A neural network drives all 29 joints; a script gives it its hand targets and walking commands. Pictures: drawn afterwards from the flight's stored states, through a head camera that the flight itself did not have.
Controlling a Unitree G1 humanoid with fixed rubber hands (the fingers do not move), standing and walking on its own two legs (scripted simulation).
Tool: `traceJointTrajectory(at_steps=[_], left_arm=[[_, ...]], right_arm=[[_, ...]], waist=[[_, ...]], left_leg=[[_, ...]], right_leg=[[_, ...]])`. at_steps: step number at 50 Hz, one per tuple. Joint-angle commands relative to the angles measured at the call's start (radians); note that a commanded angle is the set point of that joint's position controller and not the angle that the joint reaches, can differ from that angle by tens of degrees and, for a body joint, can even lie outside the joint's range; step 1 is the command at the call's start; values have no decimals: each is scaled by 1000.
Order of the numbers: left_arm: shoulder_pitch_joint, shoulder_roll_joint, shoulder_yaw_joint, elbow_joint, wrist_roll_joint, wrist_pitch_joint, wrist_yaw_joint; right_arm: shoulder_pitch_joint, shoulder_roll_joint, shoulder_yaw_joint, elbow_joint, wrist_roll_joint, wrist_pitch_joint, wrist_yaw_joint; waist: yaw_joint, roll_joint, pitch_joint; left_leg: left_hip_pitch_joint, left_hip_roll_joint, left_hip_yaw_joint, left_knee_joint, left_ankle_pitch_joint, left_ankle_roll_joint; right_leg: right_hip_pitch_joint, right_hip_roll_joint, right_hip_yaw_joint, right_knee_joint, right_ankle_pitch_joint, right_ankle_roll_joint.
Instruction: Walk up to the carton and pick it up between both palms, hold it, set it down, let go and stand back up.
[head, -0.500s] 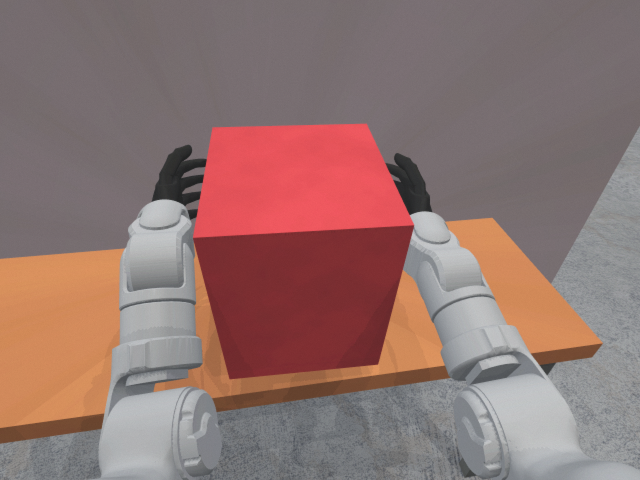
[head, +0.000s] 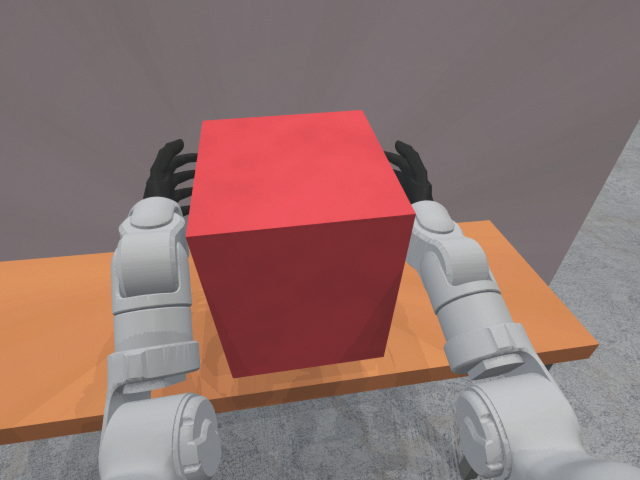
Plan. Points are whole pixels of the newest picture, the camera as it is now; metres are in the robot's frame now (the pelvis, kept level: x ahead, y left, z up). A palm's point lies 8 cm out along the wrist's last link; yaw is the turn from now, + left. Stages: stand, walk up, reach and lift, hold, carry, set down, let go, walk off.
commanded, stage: reach and lift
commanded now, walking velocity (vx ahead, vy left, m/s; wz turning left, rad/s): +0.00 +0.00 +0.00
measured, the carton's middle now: (297, 244) +0.38 +0.01 +0.17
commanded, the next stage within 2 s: hold in 0.06 s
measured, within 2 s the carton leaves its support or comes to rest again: neither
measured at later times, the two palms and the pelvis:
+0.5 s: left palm (161, 203) +0.37 +0.16 +0.25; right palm (416, 205) +0.37 -0.13 +0.23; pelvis +0.00 +0.00 +0.00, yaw +0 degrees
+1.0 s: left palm (162, 202) +0.37 +0.16 +0.25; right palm (417, 204) +0.37 -0.13 +0.23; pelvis +0.00 +0.00 +0.00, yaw +0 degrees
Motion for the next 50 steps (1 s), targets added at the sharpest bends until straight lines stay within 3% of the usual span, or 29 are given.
traceJointTrajectory(at_steps=[1,14,50], left_arm=[[-618,-538,-427,-98,-141,-28,-120],[-658,-553,-452,-95,-163,-19,-121],[-662,-554,-458,-95,-166,-10,-136]], right_arm=[[-839,465,358,-290,151,-19,89],[-865,468,340,-301,153,-1,88],[-867,478,345,-329,168,25,72]], waist=[[25,67,-303],[2,82,-314],[-8,86,-325]], left_leg=[[448,-19,-63,48,125,-25],[435,-15,-64,36,78,-25],[430,-18,-59,42,94,-21]], right_leg=[[30,53,-35,-136,141,48],[16,54,-34,-139,106,44],[42,53,-22,-133,132,51]])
